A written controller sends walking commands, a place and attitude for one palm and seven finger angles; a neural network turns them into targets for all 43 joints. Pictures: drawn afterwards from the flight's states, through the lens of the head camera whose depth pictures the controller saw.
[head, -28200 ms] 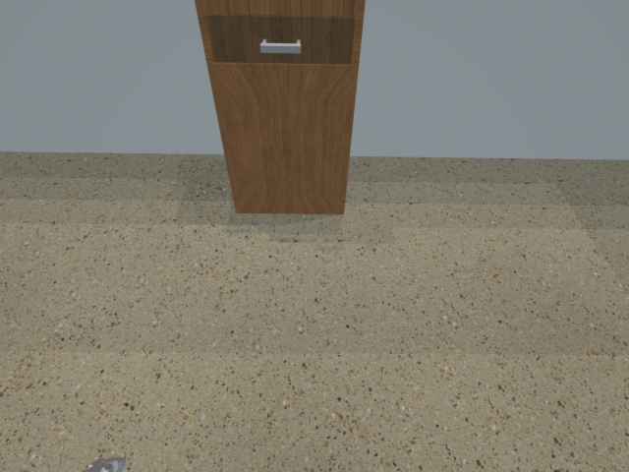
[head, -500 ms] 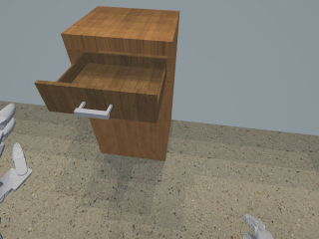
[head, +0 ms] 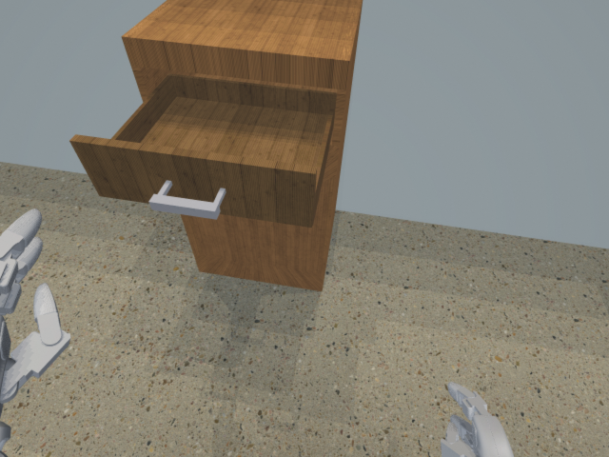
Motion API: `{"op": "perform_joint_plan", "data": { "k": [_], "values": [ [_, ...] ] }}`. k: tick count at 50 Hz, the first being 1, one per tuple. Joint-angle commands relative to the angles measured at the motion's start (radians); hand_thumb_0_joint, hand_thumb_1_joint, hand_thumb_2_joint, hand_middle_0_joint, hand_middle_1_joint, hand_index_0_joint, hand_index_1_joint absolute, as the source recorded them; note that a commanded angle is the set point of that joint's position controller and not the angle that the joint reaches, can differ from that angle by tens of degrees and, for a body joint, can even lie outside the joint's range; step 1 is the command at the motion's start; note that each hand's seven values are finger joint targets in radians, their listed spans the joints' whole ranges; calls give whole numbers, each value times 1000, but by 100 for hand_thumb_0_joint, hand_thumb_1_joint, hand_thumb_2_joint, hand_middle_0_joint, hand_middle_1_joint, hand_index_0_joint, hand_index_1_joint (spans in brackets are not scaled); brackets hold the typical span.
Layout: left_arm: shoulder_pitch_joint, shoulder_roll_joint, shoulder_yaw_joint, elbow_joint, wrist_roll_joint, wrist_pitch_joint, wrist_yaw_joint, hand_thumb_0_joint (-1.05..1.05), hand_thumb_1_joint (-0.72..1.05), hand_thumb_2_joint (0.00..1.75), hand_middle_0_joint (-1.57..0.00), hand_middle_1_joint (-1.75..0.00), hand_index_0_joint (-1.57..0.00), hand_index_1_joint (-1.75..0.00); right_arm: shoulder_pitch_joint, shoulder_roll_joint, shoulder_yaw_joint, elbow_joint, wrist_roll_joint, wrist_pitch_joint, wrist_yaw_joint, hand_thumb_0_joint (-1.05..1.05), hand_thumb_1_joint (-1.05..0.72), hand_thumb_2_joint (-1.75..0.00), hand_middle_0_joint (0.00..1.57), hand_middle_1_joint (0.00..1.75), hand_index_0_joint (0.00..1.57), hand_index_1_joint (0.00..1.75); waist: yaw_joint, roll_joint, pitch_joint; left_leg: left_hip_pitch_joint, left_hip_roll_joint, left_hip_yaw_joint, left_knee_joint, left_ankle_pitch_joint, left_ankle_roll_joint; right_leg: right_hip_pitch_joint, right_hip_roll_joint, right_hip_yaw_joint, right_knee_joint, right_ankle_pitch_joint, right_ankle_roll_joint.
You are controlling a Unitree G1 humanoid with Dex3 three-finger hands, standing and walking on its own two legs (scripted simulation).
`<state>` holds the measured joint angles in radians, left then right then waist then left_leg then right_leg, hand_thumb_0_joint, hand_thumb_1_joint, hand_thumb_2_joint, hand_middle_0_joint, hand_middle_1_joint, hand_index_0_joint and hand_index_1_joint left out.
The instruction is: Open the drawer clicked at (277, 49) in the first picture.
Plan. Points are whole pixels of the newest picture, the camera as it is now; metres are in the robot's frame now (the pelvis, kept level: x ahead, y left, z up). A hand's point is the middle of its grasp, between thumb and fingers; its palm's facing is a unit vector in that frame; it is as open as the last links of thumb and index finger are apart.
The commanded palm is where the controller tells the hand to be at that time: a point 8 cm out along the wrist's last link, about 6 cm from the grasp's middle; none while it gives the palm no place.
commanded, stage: stop stepping back and stand still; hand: left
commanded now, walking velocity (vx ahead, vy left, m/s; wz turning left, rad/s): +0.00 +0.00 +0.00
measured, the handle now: (189, 198) +0.54 +0.25 -0.01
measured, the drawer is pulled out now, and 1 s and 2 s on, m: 0.29 0.29 0.29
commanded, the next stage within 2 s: let the arm hang, fingers relaxed in 0.32 s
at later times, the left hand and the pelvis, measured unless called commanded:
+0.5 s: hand (86, 351) +0.21 +0.26 +0.07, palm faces +0.23 -0.85 -0.48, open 7.4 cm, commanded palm none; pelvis +0.00 +0.02 -0.01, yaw +1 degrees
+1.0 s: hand out of the picture -0.05 +0.19 -0.17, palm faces +0.01 -0.97 -0.23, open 7.3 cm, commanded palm none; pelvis -0.01 +0.00 +0.00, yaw -1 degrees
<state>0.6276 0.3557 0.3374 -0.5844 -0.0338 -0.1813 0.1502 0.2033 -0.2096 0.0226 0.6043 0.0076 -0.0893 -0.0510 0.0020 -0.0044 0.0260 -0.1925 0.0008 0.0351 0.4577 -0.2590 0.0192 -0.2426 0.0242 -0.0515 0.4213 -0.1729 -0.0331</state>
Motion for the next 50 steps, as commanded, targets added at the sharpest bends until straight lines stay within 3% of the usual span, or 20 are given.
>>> {"op": "perform_joint_plan", "data": {
  "k": [1, 6, 10, 13, 16, 20, 21, 22, 23, 26, 28, 29, 30, 32, 36, 37, 39, 40, 47, 50],
  "values": [
    [-26, 183, 139, -216, -3, -74, 23, 0, 90, 90, -20, -30, -20, -30, -104, -112, -51, -165, 4, -53, -13, 0, -90, -90, 20, 30, 20, 30, -11, 50, -113, -35, 97, -96, -114, 200, 16, 140, -76, 96, -20, 175, 25],
    [19, 177, 139, -228, -8, -77, 17, 0, 90, 90, -20, -30, -20, -30, -100, -117, -57, -173, 7, -49, -7, 0, -90, -90, 20, 30, 20, 30, -13, 71, -136, -21, 90, -81, -96, 291, -3, 169, -78, 83, -1, 267, 20],
    [44, 187, 157, -211, -14, -76, 15, 0, 90, 90, -20, -30, -20, -30, -104, -120, -62, -176, 8, -39, -6, 0, -90, -90, 20, 30, 20, 30, -15, 36, -140, -26, 83, -73, -87, 297, -9, 178, -81, 88, -10, 302, 18],
    [30, 169, 139, -207, -16, -77, 12, 0, 90, 90, -20, -30, -20, -30, -105, -116, -57, -179, 10, -34, -5, 0, -90, -90, 20, 30, 20, 30, -16, 68, -109, -42, 84, -71, -104, 227, -8, 153, -80, 92, -23, 236, 21],
    [8, 176, 142, -206, -15, -77, 13, 0, 90, 90, -20, -30, -20, -30, -108, -118, -58, -177, 8, -34, -10, 0, -90, -90, 20, 30, 20, 30, -16, 34, -95, -54, 82, -78, -116, 164, -3, 141, -81, 102, -44, 191, 22],
    [2, 188, 150, -216, -12, -79, 14, 0, 90, 90, -20, -30, -20, -30, -106, -120, -59, -178, 5, -38, -12, 0, -90, -90, 20, 30, 20, 30, -13, 56, -115, -46, 83, -78, -124, 161, -1, 149, -76, 98, -39, 185, 23],
    [-155, 51, -246, 661, 79, 53, -114, 0, 90, 90, -20, -30, -20, -30, -127, -282, -115, 91, 16, -106, 72, 0, -90, -90, 20, 30, 20, 30, -64, 54, 22, -88, 95, -95, 41, 310, 9, -69, -129, 39, 114, 240, 1],
    [-139, 25, -209, 702, 78, 137, -135, 0, 90, 90, -20, -30, -20, -30, -30, -224, -114, 109, 2, -43, 72, 0, -90, -90, 20, 30, 20, 30, -48, 57, -87, -21, 114, -79, 23, 376, -6, -69, -115, 85, 98, 164, -4],
    [-164, -3, -222, 730, 69, 156, -139, 0, 90, 90, -20, -30, -20, -30, -10, -194, -96, 98, -1, -15, 67, 0, -90, -90, 20, 30, 20, 30, -37, 46, -117, -48, 127, -108, 21, 336, 24, -62, -97, 65, 127, 68, -2],
    [-260, 4, -242, 885, 72, 171, -140, 0, 90, 90, -20, -30, -20, -30, -23, -190, -78, 93, -20, 21, 53, 0, -90, -90, 20, 30, 20, 30, -18, -129, -106, -89, 136, -162, 4, 318, 61, -3, -85, 82, 130, 74, -7],
    [-307, 32, -249, 1026, 74, 182, -138, 0, 90, 90, -20, -30, -20, -30, -31, -193, -76, 123, -23, 44, 46, 0, -90, -90, 20, 30, 20, 30, -5, -175, -91, -85, 86, -124, 20, 223, 41, 39, -121, 139, 67, 166, -27],
    [-336, 36, -257, 1097, 71, 188, -137, 0, 90, 90, -20, -30, -20, -30, -30, -186, -72, 142, -24, 55, 43, 0, -90, -90, 20, 30, 20, 30, -8, -143, -68, -68, 69, -112, 9, 165, 33, 23, -134, 159, 39, 149, -35],
    [-349, 33, -267, 1164, 67, 192, -135, 0, 90, 90, -20, -30, -20, -30, -27, -169, -66, 163, -26, 66, 43, 0, -90, -90, 20, 30, 20, 30, -8, -58, -51, -45, 66, -108, -15, 138, 30, 10, -129, 165, 22, 115, -40],
    [-369, 16, -288, 1286, 59, 197, -133, 0, 90, 90, -20, -30, -20, -30, -18, -138, -47, 216, -28, 76, 40, 0, -90, -90, 20, 30, 20, 30, -3, 46, -22, -62, 84, -116, -77, 96, 30, 34, -105, 159, -1, 34, -25],
    [-338, -10, -303, 1464, 52, 189, -130, 0, 90, 90, -20, -30, -20, -30, 25, -105, -36, 306, -21, 82, 31, 0, -90, -90, 20, 30, 20, 30, 2, 90, -5, -39, 90, -106, -122, 21, 27, 57, -100, 163, -66, -18, -24],
    [-324, -31, -295, 1495, 51, 187, -128, 0, 90, 90, -20, -30, -20, -30, 46, -91, -38, 326, -24, 83, 28, 0, -90, -90, 20, 30, 20, 30, 3, 143, -25, -30, 90, -100, -126, 12, 27, 74, -101, 162, -76, -15, -27],
    [-312, -28, -301, 1547, 48, 182, -128, 0, 90, 90, -20, -30, -20, -30, 80, -74, -36, 361, -20, 86, 26, 0, -90, -90, 20, 30, 20, 30, 2, 122, -38, -18, 87, -87, -119, 14, 24, 89, -108, 159, -89, -3, -31],
    [-310, -33, -303, 1567, 49, 181, -126, 0, 90, 90, -20, -30, -20, -30, 101, -70, -38, 372, -16, 90, 25, 0, -90, -90, 20, 30, 20, 30, -2, 57, -24, -8, 89, -89, -111, 18, 25, 77, -109, 153, -101, -10, -31],
    [-278, -77, -316, 1666, 44, 185, -118, 0, 90, 90, -20, -30, -20, -30, 203, -27, -37, 463, -17, 103, 18, 0, -90, -90, 20, 30, 20, 30, -11, 20, 68, -21, 90, -80, -128, -38, 30, 11, -107, 154, -143, -122, -31],
    [-265, -88, -316, 1683, 45, 183, -113, 0, 90, 90, -20, -30, -20, -30, 229, -14, -37, 479, -16, 102, 16, 0, -90, -90, 20, 30, 20, 30, -12, -6, 63, -17, 87, -76, -122, -25, 32, 5, -104, 157, -141, -131, -31]
  ]
}}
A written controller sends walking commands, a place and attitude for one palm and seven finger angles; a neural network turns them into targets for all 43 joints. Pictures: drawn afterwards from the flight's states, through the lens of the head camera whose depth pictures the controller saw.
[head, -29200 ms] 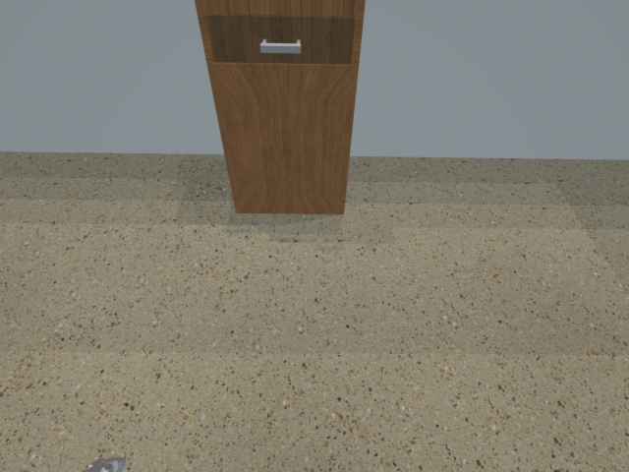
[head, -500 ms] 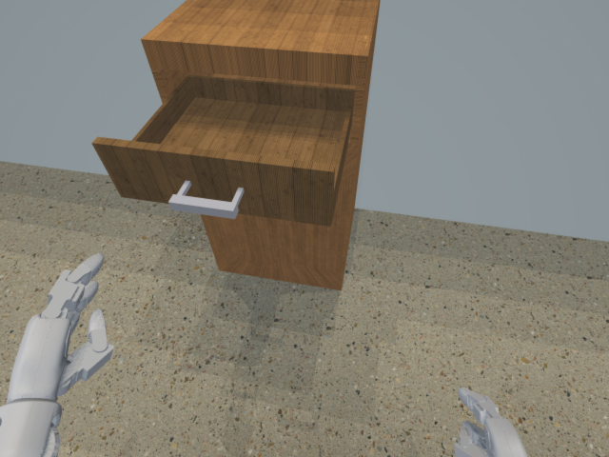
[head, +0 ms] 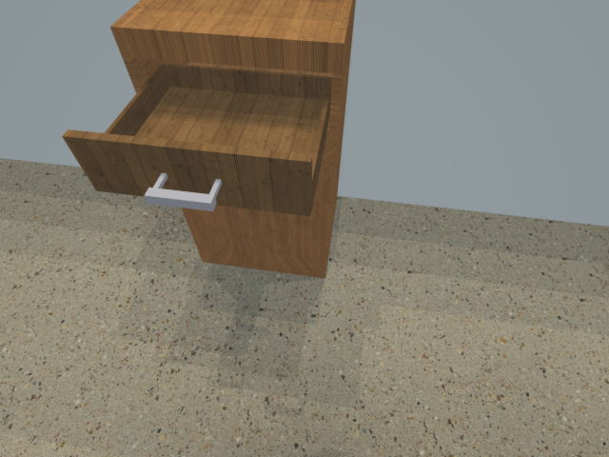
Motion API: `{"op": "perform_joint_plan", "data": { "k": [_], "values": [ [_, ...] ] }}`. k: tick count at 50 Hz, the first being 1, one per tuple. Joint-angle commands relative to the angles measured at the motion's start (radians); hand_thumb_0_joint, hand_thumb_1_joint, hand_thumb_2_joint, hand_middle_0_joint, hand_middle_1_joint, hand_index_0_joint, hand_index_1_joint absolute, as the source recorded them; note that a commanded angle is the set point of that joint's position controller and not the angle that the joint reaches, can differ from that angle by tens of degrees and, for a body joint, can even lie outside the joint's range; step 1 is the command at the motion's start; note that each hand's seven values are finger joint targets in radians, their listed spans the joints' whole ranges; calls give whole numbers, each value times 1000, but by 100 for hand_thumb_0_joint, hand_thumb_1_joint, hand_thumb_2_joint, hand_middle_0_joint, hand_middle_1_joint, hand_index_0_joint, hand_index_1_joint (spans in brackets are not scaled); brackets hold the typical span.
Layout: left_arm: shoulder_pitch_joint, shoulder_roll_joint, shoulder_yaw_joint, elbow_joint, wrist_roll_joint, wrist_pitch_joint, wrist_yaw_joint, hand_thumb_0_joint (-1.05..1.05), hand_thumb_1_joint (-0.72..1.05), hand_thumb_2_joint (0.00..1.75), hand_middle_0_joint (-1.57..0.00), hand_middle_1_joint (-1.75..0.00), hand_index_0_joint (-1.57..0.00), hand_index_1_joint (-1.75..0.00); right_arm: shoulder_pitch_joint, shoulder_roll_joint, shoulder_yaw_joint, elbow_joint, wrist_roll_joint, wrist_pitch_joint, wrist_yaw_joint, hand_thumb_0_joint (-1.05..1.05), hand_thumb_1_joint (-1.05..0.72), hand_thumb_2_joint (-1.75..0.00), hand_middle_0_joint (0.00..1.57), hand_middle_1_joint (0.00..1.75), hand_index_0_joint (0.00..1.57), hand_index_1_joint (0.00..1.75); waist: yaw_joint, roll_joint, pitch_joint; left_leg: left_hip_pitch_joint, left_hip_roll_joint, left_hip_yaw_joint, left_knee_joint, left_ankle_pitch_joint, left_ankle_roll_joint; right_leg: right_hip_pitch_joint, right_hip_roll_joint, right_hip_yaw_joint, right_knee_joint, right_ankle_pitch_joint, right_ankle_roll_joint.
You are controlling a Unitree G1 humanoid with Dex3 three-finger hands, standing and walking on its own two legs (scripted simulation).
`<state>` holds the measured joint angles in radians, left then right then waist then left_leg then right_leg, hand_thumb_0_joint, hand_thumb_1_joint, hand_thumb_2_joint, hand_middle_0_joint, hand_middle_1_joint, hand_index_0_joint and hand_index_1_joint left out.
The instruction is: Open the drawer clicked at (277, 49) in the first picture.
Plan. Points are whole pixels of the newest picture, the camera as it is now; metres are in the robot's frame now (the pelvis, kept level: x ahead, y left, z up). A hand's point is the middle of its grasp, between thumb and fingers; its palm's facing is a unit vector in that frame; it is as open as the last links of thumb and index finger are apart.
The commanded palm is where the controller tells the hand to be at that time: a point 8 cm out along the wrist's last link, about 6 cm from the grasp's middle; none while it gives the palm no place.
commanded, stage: let the arm hang, fingers relaxed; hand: left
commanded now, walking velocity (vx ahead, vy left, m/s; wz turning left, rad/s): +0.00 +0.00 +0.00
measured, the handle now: (185, 190) +0.54 +0.26 -0.01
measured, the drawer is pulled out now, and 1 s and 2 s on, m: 0.29 0.29 0.29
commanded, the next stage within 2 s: look to check the result in 0.52 s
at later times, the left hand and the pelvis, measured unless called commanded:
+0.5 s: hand out of the picture +0.01 +0.17 -0.17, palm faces +0.04 -0.98 -0.20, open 7.3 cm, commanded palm none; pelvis +0.01 +0.00 +0.00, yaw +0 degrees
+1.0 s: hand out of the picture +0.03 +0.16 -0.17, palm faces +0.03 -0.98 -0.21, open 7.3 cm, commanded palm none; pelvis +0.03 -0.01 +0.00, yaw -1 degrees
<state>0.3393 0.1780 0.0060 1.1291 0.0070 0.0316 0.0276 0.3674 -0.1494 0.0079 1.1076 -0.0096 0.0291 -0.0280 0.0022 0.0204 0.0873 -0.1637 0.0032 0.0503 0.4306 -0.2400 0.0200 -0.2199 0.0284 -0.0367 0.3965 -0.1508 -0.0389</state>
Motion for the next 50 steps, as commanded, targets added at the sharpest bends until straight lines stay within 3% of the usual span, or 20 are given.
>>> {"op": "perform_joint_plan", "data": {
  "k": [1, 4, 6, 10, 14, 15, 24, 27, 29, 33, 50],
  "values": [
    [23, 89, 16, -24, 3, -30, 10, 0, 90, 90, -20, -30, -20, -30, 76, -66, -20, -19, 0, -18, -7, 0, -90, -90, 20, 30, 20, 30, -13, -37, -7, -44, 87, -90, -97, -35, 32, -9, -111, 135, -111, -141, -24],
    [29, 78, 18, -19, 3, -31, 12, 0, 90, 90, -20, -30, -20, -30, 84, -55, -20, -8, 0, -20, -8, 0, -90, -90, 20, 30, 20, 30, -10, -53, 8, -59, 84, -87, -97, -36, 30, -10, -111, 135, -110, -144, -23],
    [31, 65, 19, -18, 5, -30, 14, 0, 90, 90, -20, -30, -20, -30, 87, -41, -21, -4, -3, -18, -8, 0, -90, -90, 20, 30, 20, 30, -12, -27, 39, -62, 82, -86, -99, -44, 31, -42, -108, 135, -112, -162, -22],
    [27, 57, 24, -24, 7, -33, 16, 0, 90, 90, -20, -30, -20, -30, 93, -31, -24, 0, -1, -23, -9, 0, -90, -90, 20, 30, 20, 30, -10, -32, 36, -66, 86, -93, -105, -38, 30, -37, -101, 133, -97, -134, -22],
    [19, 47, 26, -27, 5, -35, 16, 0, 90, 90, -20, -30, -20, -30, 84, -24, -24, 0, -4, -29, -11, 0, -90, -90, 20, 30, 20, 30, -8, -12, 36, -71, 89, -94, -113, -25, 29, -20, -103, 128, -85, -89, -22],
    [26, 44, 25, -25, 7, -35, 16, 0, 90, 90, -20, -30, -20, -30, 78, -26, -26, -5, -2, -29, -12, 0, -90, -90, 20, 30, 20, 30, -7, 16, 45, -63, 92, -93, -114, -23, 29, -37, -99, 127, -83, -83, -22],
    [7, 50, 28, -31, 5, -40, 14, 0, 90, 90, -20, -30, -20, -30, 69, -35, -30, -6, -1, -34, -13, 0, -90, -90, 20, 30, 20, 30, -12, -27, 15, -37, 92, -89, -108, 27, 25, 2, -107, 129, -85, -24, -20],
    [9, 48, 27, -28, 6, -41, 14, 0, 90, 90, -20, -30, -20, -30, 56, -37, -30, -4, -1, -34, -15, 0, -90, -90, 20, 30, 20, 30, -12, 9, 9, -18, 97, -87, -111, 47, 23, -2, -106, 125, -80, -1, -21],
    [4, 53, 28, -27, 5, -41, 14, 0, 90, 90, -20, -30, -20, -30, 55, -40, -29, -4, 0, -36, -15, 0, -90, -90, 20, 30, 20, 30, -12, -13, 4, -19, 99, -90, -115, 56, 22, 14, -107, 120, -75, 15, -20],
    [5, 53, 27, -21, 5, -41, 14, 0, 90, 90, -20, -30, -20, -30, 46, -46, -29, -3, 0, -35, -16, 0, -90, -90, 20, 30, 20, 30, -11, 7, 10, -12, 99, -84, -117, 50, 20, 9, -107, 125, -81, 6, -20],
    [-2, 67, 28, -21, 4, -50, 17, 0, 90, 90, -20, -30, -20, -30, 17, -58, -36, 2, 3, -34, -18, 0, -90, -90, 20, 30, 20, 30, -12, -22, -20, 39, 99, -70, -106, 103, 13, 41, -112, 131, -85, 118, -21]
  ]
}}
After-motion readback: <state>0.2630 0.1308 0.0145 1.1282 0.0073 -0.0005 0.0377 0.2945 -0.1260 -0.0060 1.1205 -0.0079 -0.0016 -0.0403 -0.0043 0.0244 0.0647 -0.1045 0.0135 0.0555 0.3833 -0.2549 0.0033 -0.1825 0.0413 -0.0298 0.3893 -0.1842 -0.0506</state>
